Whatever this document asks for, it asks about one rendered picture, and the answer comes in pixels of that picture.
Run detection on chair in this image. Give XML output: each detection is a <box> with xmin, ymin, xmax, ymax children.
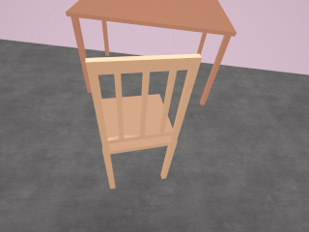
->
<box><xmin>85</xmin><ymin>53</ymin><xmax>202</xmax><ymax>189</ymax></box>

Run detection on table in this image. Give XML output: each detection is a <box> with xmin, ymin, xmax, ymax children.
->
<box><xmin>66</xmin><ymin>0</ymin><xmax>237</xmax><ymax>105</ymax></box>

